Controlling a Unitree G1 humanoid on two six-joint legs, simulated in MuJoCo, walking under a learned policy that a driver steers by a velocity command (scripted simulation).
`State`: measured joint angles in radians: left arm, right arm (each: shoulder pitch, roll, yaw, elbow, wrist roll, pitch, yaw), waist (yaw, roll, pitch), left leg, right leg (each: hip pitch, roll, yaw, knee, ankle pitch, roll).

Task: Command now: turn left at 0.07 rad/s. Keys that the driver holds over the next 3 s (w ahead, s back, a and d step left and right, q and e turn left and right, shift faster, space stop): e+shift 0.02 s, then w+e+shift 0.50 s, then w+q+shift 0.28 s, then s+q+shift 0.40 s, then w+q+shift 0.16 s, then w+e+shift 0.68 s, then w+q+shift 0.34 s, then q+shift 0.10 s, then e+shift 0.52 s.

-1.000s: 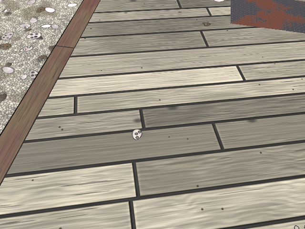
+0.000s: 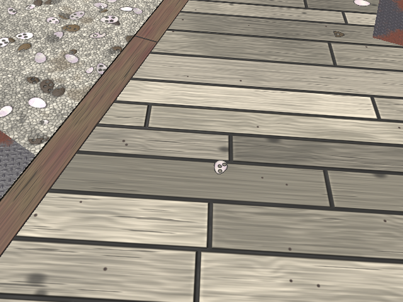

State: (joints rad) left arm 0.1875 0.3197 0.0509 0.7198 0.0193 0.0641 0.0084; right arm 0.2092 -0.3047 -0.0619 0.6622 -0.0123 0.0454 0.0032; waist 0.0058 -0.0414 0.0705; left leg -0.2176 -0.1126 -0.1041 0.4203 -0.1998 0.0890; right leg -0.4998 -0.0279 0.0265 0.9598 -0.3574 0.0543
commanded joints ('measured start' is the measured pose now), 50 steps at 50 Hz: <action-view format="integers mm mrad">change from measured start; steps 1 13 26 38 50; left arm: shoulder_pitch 8 -68 262 314 58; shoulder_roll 28 70 172 159 48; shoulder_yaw -3 17 50 18 -47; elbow -30 -67 -18 114 -88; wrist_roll -4 -10 -13 7 43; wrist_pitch -1 -55 -106 -184 -95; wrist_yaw -6 -84 -25 1 16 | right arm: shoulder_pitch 26 60 -106 -222 136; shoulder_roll -49 -148 -109 -72 -150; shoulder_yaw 8 -34 20 58 -15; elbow -32 30 -37 -45 124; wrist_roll -19 -26 -72 2 5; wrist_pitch -21 -114 -142 -103 -109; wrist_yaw -8 -15 43 57 12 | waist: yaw -34 -52 45 3 47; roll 148 127 35 -74 -43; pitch -120 7 -20 -39 -44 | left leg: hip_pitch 66 194 -658 -272 -115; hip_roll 259 413 207 31 188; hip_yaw -124 -107 55 288 -202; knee -124 -318 727 213 -86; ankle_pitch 284 -385 -46 233 1075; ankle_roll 112 91 -107 44 221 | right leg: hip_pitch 97 -102 532 635 -4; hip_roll -12 -36 -146 -119 24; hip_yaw -22 -35 467 -52 34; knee -129 -223 -786 -827 234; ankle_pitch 21 8 -134 1355 -40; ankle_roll -18 -130 -331 -126 -8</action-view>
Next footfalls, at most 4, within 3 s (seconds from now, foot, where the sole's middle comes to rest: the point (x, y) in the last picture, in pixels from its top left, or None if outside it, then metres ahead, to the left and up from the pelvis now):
0.38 right None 0.14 -0.19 -0.78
0.84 left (277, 250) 0.63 -0.28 -0.78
1.24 right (313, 196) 0.85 -0.45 -0.78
1.52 left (270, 228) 0.71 -0.26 -0.78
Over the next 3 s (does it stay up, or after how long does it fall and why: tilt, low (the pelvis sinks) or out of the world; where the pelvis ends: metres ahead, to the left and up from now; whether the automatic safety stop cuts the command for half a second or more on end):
stays up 1.71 -0.45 -0.03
